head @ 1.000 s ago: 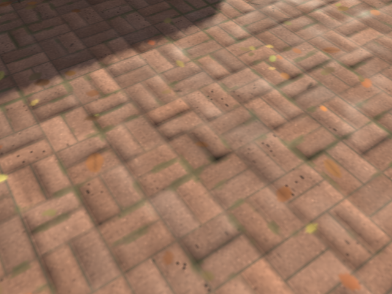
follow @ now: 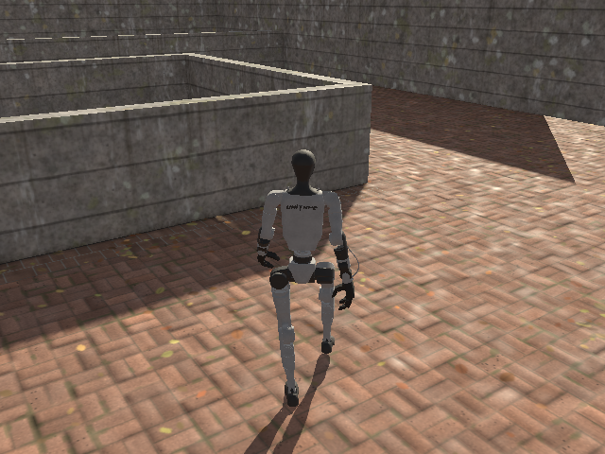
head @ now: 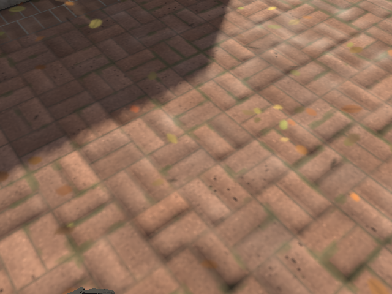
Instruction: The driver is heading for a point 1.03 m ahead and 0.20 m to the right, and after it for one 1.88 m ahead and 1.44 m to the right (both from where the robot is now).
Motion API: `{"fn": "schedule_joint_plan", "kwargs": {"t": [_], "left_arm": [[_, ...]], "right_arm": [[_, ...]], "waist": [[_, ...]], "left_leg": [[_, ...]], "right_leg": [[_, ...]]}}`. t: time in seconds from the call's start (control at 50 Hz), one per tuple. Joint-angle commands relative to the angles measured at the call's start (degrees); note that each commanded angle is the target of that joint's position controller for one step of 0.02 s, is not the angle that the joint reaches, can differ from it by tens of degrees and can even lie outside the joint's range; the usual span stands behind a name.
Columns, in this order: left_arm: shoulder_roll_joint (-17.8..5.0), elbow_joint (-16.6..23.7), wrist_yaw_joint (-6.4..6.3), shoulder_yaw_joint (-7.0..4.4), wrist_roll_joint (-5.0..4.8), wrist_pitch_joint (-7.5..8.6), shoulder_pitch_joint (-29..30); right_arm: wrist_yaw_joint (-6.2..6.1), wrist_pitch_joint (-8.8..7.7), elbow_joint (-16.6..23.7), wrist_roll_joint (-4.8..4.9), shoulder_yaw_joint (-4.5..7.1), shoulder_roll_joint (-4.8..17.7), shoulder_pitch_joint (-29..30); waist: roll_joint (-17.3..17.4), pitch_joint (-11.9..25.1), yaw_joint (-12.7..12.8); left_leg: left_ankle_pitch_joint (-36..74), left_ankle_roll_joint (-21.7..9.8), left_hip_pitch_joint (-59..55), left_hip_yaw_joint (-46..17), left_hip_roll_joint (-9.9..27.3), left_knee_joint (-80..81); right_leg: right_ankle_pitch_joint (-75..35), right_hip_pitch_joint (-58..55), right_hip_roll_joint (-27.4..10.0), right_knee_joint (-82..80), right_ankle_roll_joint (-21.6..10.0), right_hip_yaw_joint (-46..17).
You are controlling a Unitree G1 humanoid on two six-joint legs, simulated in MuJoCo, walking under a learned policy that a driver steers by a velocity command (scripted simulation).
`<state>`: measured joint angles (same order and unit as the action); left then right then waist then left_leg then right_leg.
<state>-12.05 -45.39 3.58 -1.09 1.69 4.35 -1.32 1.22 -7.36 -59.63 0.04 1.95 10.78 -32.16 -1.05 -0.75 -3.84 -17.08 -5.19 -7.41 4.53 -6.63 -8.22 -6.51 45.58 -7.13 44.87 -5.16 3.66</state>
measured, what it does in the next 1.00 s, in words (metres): walks ahead, turning right: right foot, then left foot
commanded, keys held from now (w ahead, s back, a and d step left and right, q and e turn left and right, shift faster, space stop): w+shift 0.54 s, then w+e+shift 0.46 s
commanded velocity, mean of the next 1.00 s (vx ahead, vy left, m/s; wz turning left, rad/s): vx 1.00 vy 0.00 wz -0.26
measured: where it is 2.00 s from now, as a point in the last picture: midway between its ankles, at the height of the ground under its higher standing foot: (232, 74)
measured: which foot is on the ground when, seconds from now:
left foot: down 0.00-0.16, up 0.18-0.58, down 0.60-1.00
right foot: up 0.00-0.12, down 0.14-0.60, up 0.62-1.00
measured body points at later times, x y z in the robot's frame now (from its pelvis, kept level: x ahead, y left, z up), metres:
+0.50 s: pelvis +0.48 -0.01 -0.01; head +0.52 -0.01 +0.44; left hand +0.37 +0.23 -0.14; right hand +0.73 -0.21 -0.08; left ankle +0.73 +0.13 -0.68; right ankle +0.32 -0.08 -0.73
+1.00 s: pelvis +0.97 +0.01 -0.02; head +0.99 +0.00 +0.43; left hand +1.23 +0.17 -0.11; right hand +0.83 -0.21 -0.15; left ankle +0.78 +0.09 -0.73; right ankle +1.16 -0.11 -0.68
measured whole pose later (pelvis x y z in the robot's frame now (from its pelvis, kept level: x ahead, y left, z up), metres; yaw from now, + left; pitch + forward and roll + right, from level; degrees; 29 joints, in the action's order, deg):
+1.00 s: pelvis +0.97 +0.01 -0.02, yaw -16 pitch +0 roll +1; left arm -14.5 -43.9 4.0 -1.2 0.7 1.8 -1.3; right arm -1.2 -6.8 -57.8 -0.7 1.3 11.6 -29.0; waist -1.4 -3.0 -2.3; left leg -24.1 -0.2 -14.5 19.4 -3.3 -12.0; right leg -4.5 41.8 -1.3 44.3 -9.7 10.6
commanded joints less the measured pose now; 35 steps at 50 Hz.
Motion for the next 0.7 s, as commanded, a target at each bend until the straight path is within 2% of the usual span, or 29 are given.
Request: {"fn": "schedule_joint_plan", "kwargs": {"t": [0.02, 0.06, 0.08, 0.1, 0.12, 0.14, 0.16, 0.18, 0.2, 0.22, 0.24, 0.26, 0.28, 0.32, 0.36, 0.42, 0.44, 0.48, 0.5, 0.52, 0.54, 0.56, 0.58, 0.6, 0.62, 0.64, 0.66, 0.68, 0.7], "left_arm": [[-1.92, 4.5, 0.08, 0.49, -0.76, 0.55, 7.48], [-3.86, 4.64, -0.62, -0.01, -0.57, 0.66, 6.76], [-5.11, 4.17, -1.06, -0.45, -0.52, 0.64, 4.06], [-7.05, 2.53, -1.68, -1.25, -0.6, 0.66, -2.94], [-9.26, -0.81, -2.56, -2.35, -0.7, 0.6, -13.87], [-11.68, -4.02, -3.58, -3.61, 0.08, 0.4, -24.9], [-16.42, -4.93, -4.44, -5.07, 1.76, 0.18, -30.65], [-16.04, -5.19, -3.19, -5.43, 1.74, 0.18, -28.14], [-12.01, -5.21, -2.43, -5.05, 0.7, 0.49, -22.52], [-8.35, -5.67, -2.13, -4.24, 0.3, 1.11, -19.7], [-5.67, -6.32, -2.06, -3.6, 0.77, 1.56, -17.95], [-3.97, -7.15, -2.35, -2.88, 0.65, 1.94, -17.78], [-3.32, -8.18, -2.66, -2.44, 0.27, 2.33, -18.23], [-4.21, -9.59, -2.75, -2.38, -1.04, 3.35, -20.14], [-5.72, -9.63, -2.42, -2.44, -1.25, 3.95, -21.74], [-6.36, -9.73, -2.06, -2.33, -2.04, 4.74, -23.81], [-6.89, -10.43, -2.19, -2.27, -2.54, 4.99, -26.12], [-9.03, -11.21, -2.51, -2.42, -2.45, 4.99, -27.94], [-9.54, -10.83, -2.6, -2.26, -2.15, 4.87, -27.54], [-11.35, -11.17, -2.98, -2.39, -1.83, 4.58, -28.68], [-12.37, -11.78, -3.63, -2.55, -1.14, 3.87, -29.41], [-13.01, -12.29, -4.19, -2.67, -0.28, 2.95, -29.05], [-14.36, -11.67, -4.79, -3.06, 0.35, 1.94, -26.48], [-12.54, -10.67, -4.96, -2.77, 0.88, 1.67, -24.72], [-0.8, -8.35, -3.69, -0.47, -0.92, 1.84, -33.18], [-5.68, -8.32, -4.07, -1.21, -3.96, 2.44, -32.95], [-8.4, -6.64, -4.5, -1.87, -3.61, 2.28, -23.96], [-7.96, -6.04, -4.01, -1.81, -3.04, 2.12, -20.51], [-6.5, -6.25, -3.47, -1.71, -2.43, 1.44, -19.65]], "right_arm": [[-0.72, -1.51, 3.08, 0.4, 0.63, 7.9, 0.42], [-1.32, -1.0, 2.77, -0.36, 0.69, 10.13, -0.2], [-1.9, -0.41, 2.45, -1.04, 0.94, 11.51, -0.27], [-2.55, 0.43, 2.15, -1.91, 1.3, 12.95, 0.27], [-3.04, 1.35, 2.33, -2.6, 1.74, 14.18, 2.06], [-3.06, 1.73, 3.15, -2.67, 1.87, 13.87, 4.96], [-1.97, 1.26, 5.46, -1.73, 0.43, 6.45, 3.71], [-0.82, 0.06, 6.79, 1.66, -0.05, 3.84, -1.42], [-1.53, -0.17, 8.54, 1.09, 0.55, 7.99, 6.7], [-1.37, -0.34, 9.91, 0.71, 0.56, 8.13, 11.86], [-1.05, -0.05, 10.21, -0.03, 0.25, 6.74, 13.55], [-0.45, 0.81, 10.74, -1.31, -0.02, 5.33, 13.57], [0.4, 1.79, 10.87, -2.18, -0.48, 3.67, 12.31], [1.33, 2.87, 12.78, -2.89, -0.87, 2.95, 16.22], [1.76, 3.02, 16.16, -2.95, -1.2, 4.12, 24.18], [2.51, 2.25, 19.36, -2.12, -2.25, 3.75, 32.81], [2.74, 2.15, 19.79, -1.69, -2.49, 3.66, 35.18], [2.45, 2.13, 20.49, -1.12, -2.38, 4.99, 37.28], [2.07, 2.59, 19.82, -0.84, -1.92, 6.16, 35.9], [1.68, 2.19, 20.35, -1.54, -1.77, 7.03, 35.87], [1.12, 2.13, 20.04, -1.91, -1.32, 8.45, 33.94], [0.28, 1.95, 18.34, -2.09, -0.37, 10.3, 26.84], [-0.72, 2.12, 14.52, -1.69, 0.93, 12.62, 14.97], [-1.8, 2.34, 11.68, -2.53, 2.34, 16.06, 3.52], [-2.11, 2.0, 11.69, -5.01, 3.76, 21.63, 2.08], [-0.77, 2.26, 11.95, -3.88, 3.79, 18.0, 3.35], [-0.53, 1.8, 12.04, -3.46, 3.15, 13.75, 10.2], [-0.24, 1.19, 11.76, -3.22, 2.48, 10.34, 13.27], [-0.22, 0.77, 10.81, -3.32, 2.15, 8.83, 13.96]], "waist": [[1.78, -9.3, 1.64], [4.4, -5.48, 2.82], [6.63, -2.57, 4.58], [8.33, 1.63, 8.32], [9.23, 7.18, 13.25], [8.24, 11.71, 18.52], [-2.8, 17.37, 16.34], [-14.46, 23.08, 10.44], [-5.42, 13.54, 9.99], [0.12, 6.65, 8.94], [4.39, 2.58, 6.49], [4.35, 0.43, 4.01], [1.95, -0.53, 2.03], [0.57, -4.55, 1.18], [0.65, -7.68, 2.34], [0.91, -9.11, 4.07], [1.15, -9.18, 5.37], [-0.45, -8.91, 5.95], [-1.35, -4.53, 5.67], [-3.68, -4.72, 4.87], [-5.28, -2.88, 3.16], [-6.28, 0.91, -0.79], [-6.24, 7.09, -6.4], [-4.91, 12.7, -10.97], [14.16, 21.33, -2.5], [12.55, 26.52, -2.91], [5.53, 13.18, -1.63], [1.3, 6.91, -0.57], [0.39, 2.96, 1.19]], "left_leg": [[39.69, -3.25, 11.12, -3.85, 14.38, 9.51], [62.01, -2.16, 0.95, -2.48, 15.65, 2.64], [72.65, -1.63, -2.76, -2.34, 16.69, -3.46], [78.34, -1.4, -4.26, -2.41, 17.69, -13.22], [77.77, -1.68, -2.83, -2.03, 18.13, -26.57], [66.23, -2.08, 6.28, -1.22, 16.37, -42.96], [27.27, -2.13, 25.62, -1.22, 9.37, -66.18], [-8.54, -1.38, 44.1, -8.84, 1.04, -80.99], [-1.98, -3.23, 50.19, -10.58, 6.37, -79.21], [2.28, -3.33, 49.98, -9.79, 8.39, -75.58], [3.24, -3.19, 47.62, -9.96, 10.34, -71.95], [3.48, -2.66, 45.11, -10.26, 11.59, -69.58], [3.28, -1.64, 43.26, -9.99, 12.7, -67.19], [4.05, 0.19, 46.61, -8.25, 14.83, -63.38], [10.36, 1.29, 49.56, -4.7, 15.6, -55.18], [23.98, 1.09, 40.69, 0.09, 13.46, -35.64], [27.55, 0.43, 37.72, 2.23, 11.81, -31.98], [30.49, -0.87, 36.84, 2.72, 10.32, -26.18], [28.77, -1.42, 34.94, 4.0, 7.48, -26.35], [24.86, -2.3, 34.92, 4.35, 6.45, -24.52], [19.47, -3.12, 32.94, 4.62, 4.35, -23.98], [16.51, -3.95, 25.23, 1.84, 3.62, -22.95], [13.21, -4.22, 13.25, 0.45, 3.53, -21.87], [5.92, -4.88, -0.93, -5.83, 9.97, -24.63], [-4.63, -8.69, -19.17, -31.88, 29.63, -23.2], [-16.81, -10.14, -20.8, -50.8, 32.53, -10.36], [-17.19, -7.25, -9.66, -39.25, 28.76, -7.01], [-10.0, -5.83, -0.2, -31.29, 27.21, -5.37], [-2.9, -4.11, 6.28, -24.24, 25.06, -3.92]], "right_leg": [[-5.46, -12.46, 4.22, -10.24, -1.49, 4.67], [-0.39, -15.09, 8.31, -13.11, -2.86, 6.21], [4.2, -17.99, 10.52, -13.26, -3.47, 6.44], [8.24, -24.64, 11.94, -13.55, -4.38, 5.24], [11.87, -34.94, 12.38, -14.44, -5.42, 4.07], [15.73, -48.61, 8.55, -15.15, -6.95, 0.69], [32.29, -64.12, -6.29, -13.29, -10.19, -17.95], [40.92, -73.27, -15.85, -25.33, -16.56, -50.22], [40.5, -66.43, -12.08, -29.3, -13.64, -44.13], [33.83, -56.87, -10.63, -30.81, -12.34, -35.39], [28.9, -48.8, -8.38, -32.43, -10.64, -29.63], [26.7, -42.45, -5.78, -33.64, -8.79, -24.94], [27.13, -38.08, -4.63, -35.42, -8.17, -22.24], [24.32, -34.18, -3.01, -38.77, -7.81, -17.9], [15.93, -31.89, -0.52, -41.89, -7.43, -12.42], [0.36, -28.56, 2.95, -44.09, -5.42, -5.39], [-5.19, -30.0, 2.45, -46.18, -4.8, -4.79], [-14.89, -38.79, 0.41, -46.79, -4.08, -3.69], [-28.03, -45.11, 1.08, -43.74, -3.1, -2.38], [-39.48, -48.79, -1.06, -38.82, -2.74, -2.0], [-49.74, -52.98, -2.68, -33.01, -2.29, -2.06], [-50.97, -53.52, -3.4, -23.44, -2.17, -3.14], [-46.15, -50.83, -3.12, -10.39, -2.35, -3.62], [-32.13, -40.44, -1.14, 7.24, -2.61, -3.58], [26.36, -18.54, 7.94, 32.2, -1.71, -4.0], [31.42, -9.41, 10.03, 41.29, -2.77, -9.21], [22.58, -5.49, 5.57, 38.79, -3.2, -8.82], [18.88, -6.89, 3.69, 35.02, -3.15, -8.52], [17.93, -8.89, 1.94, 33.08, -3.04, -8.74]]}}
